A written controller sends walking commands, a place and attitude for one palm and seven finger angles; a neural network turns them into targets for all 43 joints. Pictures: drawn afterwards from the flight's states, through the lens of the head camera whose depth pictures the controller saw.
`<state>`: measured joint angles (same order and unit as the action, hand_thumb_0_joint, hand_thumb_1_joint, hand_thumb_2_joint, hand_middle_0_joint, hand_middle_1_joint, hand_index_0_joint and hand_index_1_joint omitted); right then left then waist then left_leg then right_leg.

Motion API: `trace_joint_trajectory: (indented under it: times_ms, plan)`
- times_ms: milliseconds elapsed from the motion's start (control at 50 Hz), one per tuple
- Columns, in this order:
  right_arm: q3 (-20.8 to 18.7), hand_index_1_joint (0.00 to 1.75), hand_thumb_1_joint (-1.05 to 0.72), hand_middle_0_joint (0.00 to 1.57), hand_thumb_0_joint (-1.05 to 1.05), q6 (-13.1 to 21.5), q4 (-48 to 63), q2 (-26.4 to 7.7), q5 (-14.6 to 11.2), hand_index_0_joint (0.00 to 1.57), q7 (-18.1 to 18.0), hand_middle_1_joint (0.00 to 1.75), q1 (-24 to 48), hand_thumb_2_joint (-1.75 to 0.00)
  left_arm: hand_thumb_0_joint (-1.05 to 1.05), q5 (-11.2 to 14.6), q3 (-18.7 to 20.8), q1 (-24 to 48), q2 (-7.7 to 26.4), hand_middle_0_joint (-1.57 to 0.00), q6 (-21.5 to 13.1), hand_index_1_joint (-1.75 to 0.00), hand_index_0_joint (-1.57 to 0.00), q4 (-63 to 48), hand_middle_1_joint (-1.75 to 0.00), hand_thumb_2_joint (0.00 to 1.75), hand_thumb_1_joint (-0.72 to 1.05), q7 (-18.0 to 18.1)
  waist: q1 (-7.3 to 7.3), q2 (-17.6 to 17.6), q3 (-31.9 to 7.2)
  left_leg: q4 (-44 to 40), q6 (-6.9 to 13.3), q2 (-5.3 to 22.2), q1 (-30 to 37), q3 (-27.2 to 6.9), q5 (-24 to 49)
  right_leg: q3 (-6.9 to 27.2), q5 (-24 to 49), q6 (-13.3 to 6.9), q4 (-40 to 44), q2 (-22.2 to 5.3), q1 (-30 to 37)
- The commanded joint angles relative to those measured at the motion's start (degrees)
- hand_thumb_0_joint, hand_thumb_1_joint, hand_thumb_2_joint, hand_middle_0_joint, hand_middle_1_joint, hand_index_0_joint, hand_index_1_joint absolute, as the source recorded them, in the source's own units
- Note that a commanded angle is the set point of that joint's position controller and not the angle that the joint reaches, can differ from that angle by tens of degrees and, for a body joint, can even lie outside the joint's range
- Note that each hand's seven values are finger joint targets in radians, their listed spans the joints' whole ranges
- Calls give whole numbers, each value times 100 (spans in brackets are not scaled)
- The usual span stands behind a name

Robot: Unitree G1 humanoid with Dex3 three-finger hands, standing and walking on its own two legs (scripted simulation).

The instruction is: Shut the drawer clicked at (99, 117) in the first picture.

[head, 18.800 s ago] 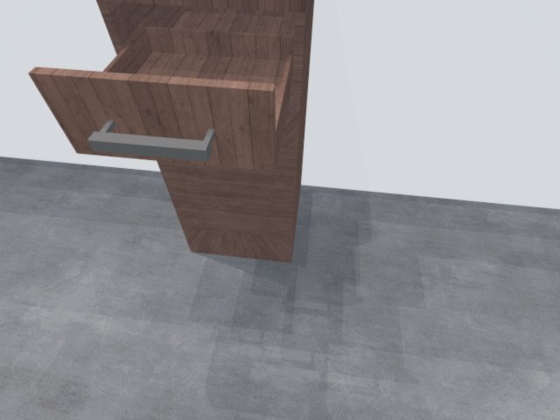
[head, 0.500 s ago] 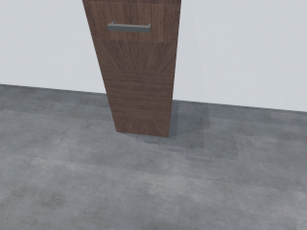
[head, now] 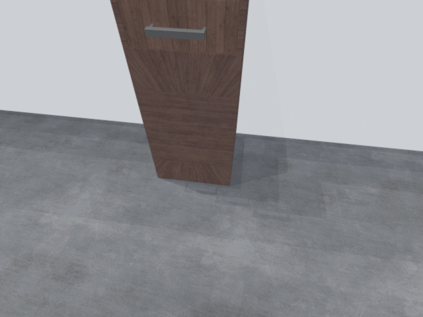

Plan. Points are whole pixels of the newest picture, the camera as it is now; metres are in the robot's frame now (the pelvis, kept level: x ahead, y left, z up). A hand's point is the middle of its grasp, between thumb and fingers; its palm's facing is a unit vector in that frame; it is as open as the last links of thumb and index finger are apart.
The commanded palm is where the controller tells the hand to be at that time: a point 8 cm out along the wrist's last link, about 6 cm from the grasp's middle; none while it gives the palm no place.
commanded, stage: look to check the result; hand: left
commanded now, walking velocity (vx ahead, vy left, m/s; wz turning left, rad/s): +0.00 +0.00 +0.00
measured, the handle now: (176, 30) +0.92 +0.16 +0.12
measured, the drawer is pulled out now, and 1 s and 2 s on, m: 0.00 0.00 0.00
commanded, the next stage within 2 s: stand and wait in 0.12 s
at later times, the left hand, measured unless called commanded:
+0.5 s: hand out of the picture +0.02 +0.17 -0.17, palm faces +0.04 -0.98 -0.20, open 7.4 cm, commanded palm none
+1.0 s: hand out of the picture +0.04 +0.17 -0.17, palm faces +0.03 -0.98 -0.22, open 7.4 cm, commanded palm none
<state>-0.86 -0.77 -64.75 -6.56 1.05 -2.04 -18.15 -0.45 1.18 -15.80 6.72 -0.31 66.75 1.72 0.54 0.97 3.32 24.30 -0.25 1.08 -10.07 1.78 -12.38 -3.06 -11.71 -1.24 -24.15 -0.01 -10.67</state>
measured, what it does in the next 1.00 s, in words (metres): stands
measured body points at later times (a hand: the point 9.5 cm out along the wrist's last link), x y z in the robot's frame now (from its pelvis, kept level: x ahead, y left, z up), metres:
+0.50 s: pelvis +0.02 +0.00 +0.00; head +0.04 -0.01 +0.45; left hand +0.02 +0.22 -0.16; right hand +0.00 -0.22 -0.17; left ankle +0.01 +0.12 -0.74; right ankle +0.02 -0.10 -0.74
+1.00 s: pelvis +0.03 -0.01 +0.00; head +0.05 -0.02 +0.45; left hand +0.04 +0.22 -0.15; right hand +0.02 -0.24 -0.16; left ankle +0.01 +0.12 -0.74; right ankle +0.02 -0.10 -0.74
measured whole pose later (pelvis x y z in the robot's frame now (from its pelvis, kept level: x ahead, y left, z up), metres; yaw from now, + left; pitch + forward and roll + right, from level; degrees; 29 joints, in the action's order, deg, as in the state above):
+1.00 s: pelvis +0.03 -0.01 +0.00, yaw +0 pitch -1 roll +0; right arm -0.8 -0.4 -65.4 -9.3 0.9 -2.1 -14.2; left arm -0.3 1.3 -12.5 9.0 -0.9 66.3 1.4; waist 0.6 1.3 3.8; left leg 21.3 -1.4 1.9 -6.8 1.5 -13.0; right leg -3.4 -12.8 -2.1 -21.8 0.9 -7.7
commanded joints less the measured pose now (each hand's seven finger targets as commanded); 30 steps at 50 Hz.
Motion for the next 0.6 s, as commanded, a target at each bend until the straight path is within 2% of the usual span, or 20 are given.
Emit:
trace_joint_trajectory:
  times_ms: [0,120,360,440,500,580]
  plan:
    - [-69,30,-90,20,0,80,88,-447,-16,20,-35,30,-481,-90,0,-10,91,-383,602,-20,-60,-30,-20,-132,-30,90,90,66,4,-11,139,-452,183,439,-78,-409,264,549,-10,-149,613,-540,-197]
    - [-67,30,-90,20,0,82,61,-487,-17,20,-39,30,-415,-90,0,-7,92,-308,630,-20,-61,-30,-20,-141,-30,90,90,63,-1,-86,259,-493,165,451,-103,-399,333,530,115,-135,609,-538,-162]
    - [-80,30,-90,20,0,100,55,-599,-18,20,-45,30,-271,-90,0,1,105,-192,734,-20,-86,-30,-20,-167,-30,90,90,54,4,-75,43,-487,156,469,72,-396,565,545,454,-147,597,-559,40]
    - [-72,30,-90,20,0,97,50,-626,-19,20,-47,30,-203,-90,0,3,103,-154,750,-20,-82,-30,-20,-168,-30,90,90,51,-2,-43,137,-515,145,481,71,-392,558,549,493,-141,608,-551,12]
    - [-81,30,-90,20,0,110,47,-654,-24,20,-48,30,-202,-90,0,-2,115,-131,789,-20,-94,-30,-20,-170,-30,90,90,53,1,-48,9,-505,144,501,136,-382,695,514,680,-140,585,-577,126]
    - [-78,30,-90,20,0,105,55,-709,-31,20,-52,30,-143,-90,0,-1,112,-119,817,-20,-96,-30,-20,-175,-30,90,90,51,-9,-17,63,-508,131,500,132,-379,703,535,712,-146,603,-563,116]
